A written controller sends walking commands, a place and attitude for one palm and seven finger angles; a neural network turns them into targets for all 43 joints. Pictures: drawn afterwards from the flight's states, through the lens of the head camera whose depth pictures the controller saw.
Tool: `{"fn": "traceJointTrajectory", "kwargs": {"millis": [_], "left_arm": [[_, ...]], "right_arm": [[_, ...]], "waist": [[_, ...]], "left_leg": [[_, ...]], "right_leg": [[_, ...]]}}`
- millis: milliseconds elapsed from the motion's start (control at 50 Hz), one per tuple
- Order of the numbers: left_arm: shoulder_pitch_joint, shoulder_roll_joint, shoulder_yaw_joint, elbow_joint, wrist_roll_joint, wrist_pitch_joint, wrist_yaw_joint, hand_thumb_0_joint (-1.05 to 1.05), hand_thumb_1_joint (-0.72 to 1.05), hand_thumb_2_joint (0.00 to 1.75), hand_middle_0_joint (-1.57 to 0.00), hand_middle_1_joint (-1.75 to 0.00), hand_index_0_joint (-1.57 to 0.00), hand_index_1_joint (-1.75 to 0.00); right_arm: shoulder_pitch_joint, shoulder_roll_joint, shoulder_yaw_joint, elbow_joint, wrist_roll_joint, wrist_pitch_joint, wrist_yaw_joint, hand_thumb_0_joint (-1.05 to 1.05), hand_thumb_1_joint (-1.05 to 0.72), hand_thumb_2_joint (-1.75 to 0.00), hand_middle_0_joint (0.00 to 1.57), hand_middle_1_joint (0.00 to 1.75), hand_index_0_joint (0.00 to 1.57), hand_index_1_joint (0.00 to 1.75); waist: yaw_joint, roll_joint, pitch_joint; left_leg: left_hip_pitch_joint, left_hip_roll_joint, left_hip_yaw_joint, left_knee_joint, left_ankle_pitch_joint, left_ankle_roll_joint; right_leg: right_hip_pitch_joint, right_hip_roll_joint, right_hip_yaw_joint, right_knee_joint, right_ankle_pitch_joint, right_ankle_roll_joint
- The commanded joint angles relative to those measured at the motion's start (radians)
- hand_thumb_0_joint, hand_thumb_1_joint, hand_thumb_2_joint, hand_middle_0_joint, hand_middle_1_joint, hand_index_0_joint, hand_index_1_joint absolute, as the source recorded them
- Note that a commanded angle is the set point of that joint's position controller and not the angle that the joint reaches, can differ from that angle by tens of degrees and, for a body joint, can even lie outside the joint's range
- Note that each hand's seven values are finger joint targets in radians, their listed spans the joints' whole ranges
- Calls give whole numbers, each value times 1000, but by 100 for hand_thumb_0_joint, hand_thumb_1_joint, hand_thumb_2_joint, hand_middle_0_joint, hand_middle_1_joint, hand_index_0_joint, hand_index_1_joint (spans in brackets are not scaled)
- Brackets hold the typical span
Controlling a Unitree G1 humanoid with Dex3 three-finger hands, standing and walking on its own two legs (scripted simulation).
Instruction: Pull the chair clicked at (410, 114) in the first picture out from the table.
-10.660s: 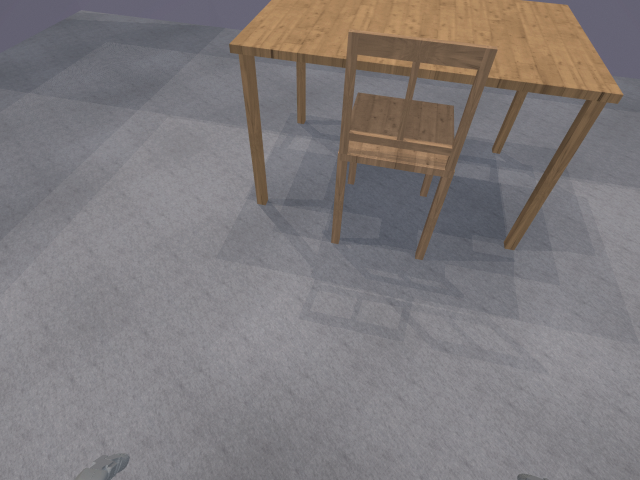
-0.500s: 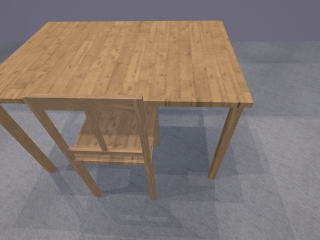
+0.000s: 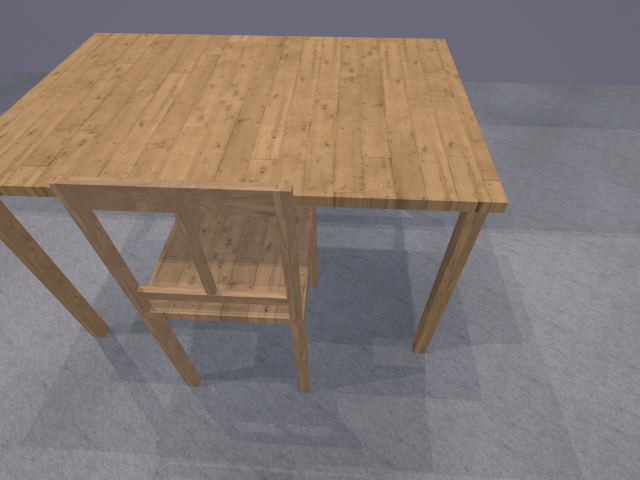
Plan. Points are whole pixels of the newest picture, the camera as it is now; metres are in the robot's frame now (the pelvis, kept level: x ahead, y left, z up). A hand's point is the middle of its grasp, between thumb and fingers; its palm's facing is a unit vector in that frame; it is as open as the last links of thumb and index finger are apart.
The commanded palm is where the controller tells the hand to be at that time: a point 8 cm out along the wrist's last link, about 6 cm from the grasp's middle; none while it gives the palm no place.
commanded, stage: look again from close up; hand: left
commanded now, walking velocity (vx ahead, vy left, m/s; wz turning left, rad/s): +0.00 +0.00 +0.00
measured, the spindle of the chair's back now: (198, 255) +0.51 +0.27 -0.10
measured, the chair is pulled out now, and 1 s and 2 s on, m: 0.00 0.00 0.00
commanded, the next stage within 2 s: shuffle to correct the standing spot in 0.34 s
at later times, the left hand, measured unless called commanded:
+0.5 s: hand out of the picture +0.00 +0.17 -0.17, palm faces +0.05 -0.98 -0.19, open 7.3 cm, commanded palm none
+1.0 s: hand out of the picture +0.10 +0.21 -0.17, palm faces +0.09 -0.97 -0.25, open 7.3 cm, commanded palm none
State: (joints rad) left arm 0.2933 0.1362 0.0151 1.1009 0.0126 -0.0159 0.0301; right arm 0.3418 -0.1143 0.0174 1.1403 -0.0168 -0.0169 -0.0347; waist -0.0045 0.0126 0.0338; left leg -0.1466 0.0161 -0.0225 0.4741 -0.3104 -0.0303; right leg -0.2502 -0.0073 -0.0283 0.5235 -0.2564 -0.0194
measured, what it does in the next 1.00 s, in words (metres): lifts its right foot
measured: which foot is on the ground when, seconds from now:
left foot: down 0.00-0.96, up 0.98-1.00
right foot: down 0.00-1.00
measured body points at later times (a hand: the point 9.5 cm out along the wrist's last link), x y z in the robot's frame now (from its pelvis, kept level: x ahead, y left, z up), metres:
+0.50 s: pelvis +0.00 +0.00 +0.00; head +0.01 -0.01 +0.45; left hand +0.00 +0.22 -0.16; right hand -0.01 -0.21 -0.17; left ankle -0.03 +0.14 -0.74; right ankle +0.02 -0.11 -0.74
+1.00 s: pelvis +0.06 +0.03 -0.01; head +0.09 +0.00 +0.44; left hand +0.10 +0.27 -0.15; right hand -0.02 -0.17 -0.18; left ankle -0.03 +0.13 -0.72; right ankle +0.07 -0.06 -0.74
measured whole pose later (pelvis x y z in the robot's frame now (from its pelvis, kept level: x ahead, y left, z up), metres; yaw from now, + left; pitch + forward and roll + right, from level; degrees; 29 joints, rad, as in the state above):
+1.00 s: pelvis +0.06 +0.03 -0.01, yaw +2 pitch +0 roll +1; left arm 0.24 0.14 0.05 1.00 0.02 -0.05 0.02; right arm 0.43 -0.12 0.01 1.12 -0.02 -0.01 -0.02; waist 0.00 0.04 0.06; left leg -0.22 -0.04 0.03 0.76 -0.49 0.02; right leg -0.31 -0.04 -0.12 0.64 -0.32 -0.06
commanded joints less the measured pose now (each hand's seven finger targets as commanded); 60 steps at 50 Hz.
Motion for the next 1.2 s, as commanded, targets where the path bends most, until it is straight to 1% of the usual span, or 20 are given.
{"fn": "traceJointTrajectory", "kwargs": {"millis": [0,420,580,620,660,680,700,720,740,780,840,880,900,920,940,960,1000,1060,1120,1180], "left_arm": [[57,100,20,-32,-4,-11,5,0,90,90,-20,-30,-20,-30],[60,102,17,-24,-2,-12,5,0,90,90,-20,-30,-20,-30],[100,170,60,-56,9,3,5,0,90,90,-20,-30,-20,-30],[79,168,68,-71,11,3,6,0,90,90,-20,-30,-20,-30],[44,142,67,-89,10,8,3,0,90,90,-20,-30,-20,-30],[32,115,60,-98,11,10,0,0,90,90,-20,-30,-20,-30],[13,80,52,-113,12,9,-5,0,90,90,-20,-30,-20,-30],[-26,57,45,-134,17,5,-4,0,90,90,-20,-30,-20,-30],[-50,58,39,-145,18,2,-2,0,90,90,-20,-30,-20,-30],[-55,43,39,-144,11,-9,-11,0,90,90,-20,-30,-20,-30],[-34,20,34,-141,3,-12,-20,0,90,90,-20,-30,-20,-30],[63,27,40,-114,4,-17,-21,0,90,90,-20,-30,-20,-30],[143,62,49,-90,6,-26,-16,0,90,90,-20,-30,-20,-30],[244,152,68,-63,11,-36,-3,0,90,90,-20,-30,-20,-30],[293,226,84,-46,5,-34,1,0,90,90,-20,-30,-20,-30],[268,216,82,-49,-2,-29,6,0,90,90,-20,-30,-20,-30],[144,154,69,-74,2,-32,14,0,90,90,-20,-30,-20,-30],[76,120,60,-92,9,-34,16,0,90,90,-20,-30,-20,-30],[58,157,66,-98,15,-32,10,0,90,90,-20,-30,-20,-30],[52,207,81,-101,20,-18,6,0,90,90,-20,-30,-20,-30]], "right_arm": [[84,-82,-19,-14,2,-17,-4,0,-90,-90,20,30,20,30],[54,-80,-23,-19,4,-13,-6,0,-90,-90,20,30,20,30],[61,-70,-29,-53,-10,11,11,0,-90,-90,20,30,20,30],[87,-66,-31,-53,-10,8,13,0,-90,-90,20,30,20,30],[147,-69,-29,-36,-11,0,16,0,-90,-90,20,30,20,30],[179,-90,-33,-27,-12,-6,14,0,-90,-90,20,30,20,30],[211,-137,-42,-23,-14,-11,10,0,-90,-90,20,30,20,30],[237,-151,-45,-21,-14,-11,3,0,-90,-90,20,30,20,30],[241,-140,-39,-24,-14,-13,-1,0,-90,-90,20,30,20,30],[210,-127,-30,-40,-15,-25,-4,0,-90,-90,20,30,20,30],[153,-144,-31,-60,-20,-25,-6,0,-90,-90,20,30,20,30],[122,-154,-33,-67,-9,-23,-6,0,-90,-90,20,30,20,30],[125,-147,-36,-68,2,-26,-3,0,-90,-90,20,30,20,30],[126,-113,-34,-84,14,-29,4,0,-90,-90,20,30,20,30],[99,-100,-41,-114,5,-25,7,0,-90,-90,20,30,20,30],[88,-124,-51,-115,-8,-13,4,0,-90,-90,20,30,20,30],[34,-95,-53,-112,-12,8,19,0,-90,-90,20,30,20,30],[40,-63,-52,-108,-14,27,38,0,-90,-90,20,30,20,30],[9,-41,-51,-121,-6,30,47,0,-90,-90,20,30,20,30],[-25,-57,-53,-146,0,21,45,0,-90,-90,20,30,20,30]], "waist": [[6,12,40],[6,-9,44],[32,-165,89],[14,-123,84],[-11,-44,90],[-19,64,87],[-31,227,83],[-46,296,127],[-51,266,144],[-31,149,108],[3,118,63],[52,106,1],[86,37,-49],[122,-166,-122],[126,-283,-121],[104,-171,-72],[61,-198,44],[17,-183,51],[15,-143,50],[28,-165,31]], "left_leg": [[-115,56,-40,-97,135,50],[-86,54,-33,-94,151,48],[-191,-13,53,120,-85,44],[-133,0,53,72,-60,47],[-48,10,43,-45,-34,54],[-30,52,-26,-102,11,74],[-18,148,-156,-166,57,123],[10,226,-272,-235,136,191],[55,251,-308,-232,273,243],[83,242,-255,-167,512,272],[32,180,-131,-127,571,235],[-22,128,-60,-36,519,187],[-107,90,-22,63,442,150],[-303,12,36,246,157,98],[-442,-63,79,493,-284,47],[-465,-8,7,612,-294,31],[-477,37,0,678,-192,19],[-392,50,41,591,-76,3],[-277,36,102,378,19,-11],[-180,8,127,227,53,-18]], "right_leg": [[63,-87,87,-84,105,-33],[55,-93,89,-101,135,-29],[-3,-248,303,-280,-351,-126],[-50,-246,269,-243,-315,-131],[-118,-173,154,-121,-257,-100],[-127,-97,70,-5,-206,-71],[-169,-19,-41,153,-187,-37],[-275,15,-88,279,-267,-21],[-360,-2,-55,395,-312,-29],[-360,-41,-29,446,-297,-36],[-197,-35,-67,265,-244,-33],[7,-17,-93,42,-53,-30],[191,-58,-45,-39,79,-40],[414,-263,215,-104,185,-103],[442,-493,496,-209,379,-210],[365,-512,485,-220,397,-270],[166,-425,354,-239,342,-233],[44,-326,136,-238,401,-175],[-41,-283,80,-230,370,-153],[-51,-281,107,-200,278,-135]]}}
